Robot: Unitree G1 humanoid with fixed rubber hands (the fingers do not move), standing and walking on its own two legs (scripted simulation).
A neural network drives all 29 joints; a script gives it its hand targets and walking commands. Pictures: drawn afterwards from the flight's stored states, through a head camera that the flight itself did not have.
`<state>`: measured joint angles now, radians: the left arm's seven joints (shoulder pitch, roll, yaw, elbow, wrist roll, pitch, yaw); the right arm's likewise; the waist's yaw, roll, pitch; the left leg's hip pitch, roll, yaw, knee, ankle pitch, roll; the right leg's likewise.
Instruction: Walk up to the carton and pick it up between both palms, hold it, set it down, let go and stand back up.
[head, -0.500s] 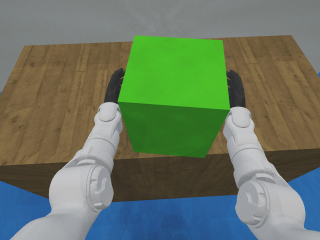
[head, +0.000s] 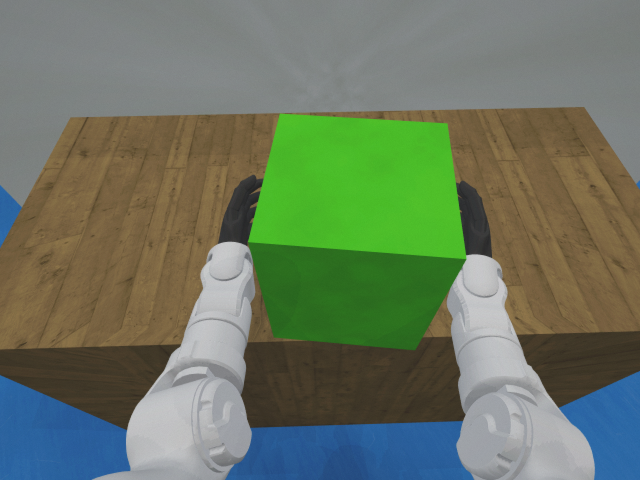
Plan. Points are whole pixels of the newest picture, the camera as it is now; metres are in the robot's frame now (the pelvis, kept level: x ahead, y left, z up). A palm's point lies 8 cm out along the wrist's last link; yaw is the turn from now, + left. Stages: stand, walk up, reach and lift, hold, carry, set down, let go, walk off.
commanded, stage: reach and lift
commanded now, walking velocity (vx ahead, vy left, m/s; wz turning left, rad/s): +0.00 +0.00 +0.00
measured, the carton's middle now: (352, 240) +0.43 +0.01 +0.02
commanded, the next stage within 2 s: none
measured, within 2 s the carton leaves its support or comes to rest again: leaves its support in 0.96 s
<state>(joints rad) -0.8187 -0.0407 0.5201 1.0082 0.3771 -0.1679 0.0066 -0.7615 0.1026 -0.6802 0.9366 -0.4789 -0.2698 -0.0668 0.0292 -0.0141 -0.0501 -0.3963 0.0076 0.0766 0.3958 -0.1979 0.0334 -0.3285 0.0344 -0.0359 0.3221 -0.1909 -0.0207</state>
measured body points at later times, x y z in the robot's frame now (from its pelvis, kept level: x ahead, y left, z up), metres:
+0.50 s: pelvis +0.00 +0.00 +0.00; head +0.07 +0.02 +0.45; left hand +0.43 +0.16 +0.05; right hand +0.42 -0.14 +0.05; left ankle -0.01 +0.09 -0.74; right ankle -0.03 -0.10 -0.74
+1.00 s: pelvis -0.01 +0.00 +0.00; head +0.06 +0.02 +0.45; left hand +0.42 +0.16 +0.05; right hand +0.42 -0.14 +0.07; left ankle -0.01 +0.09 -0.74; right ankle -0.03 -0.10 -0.74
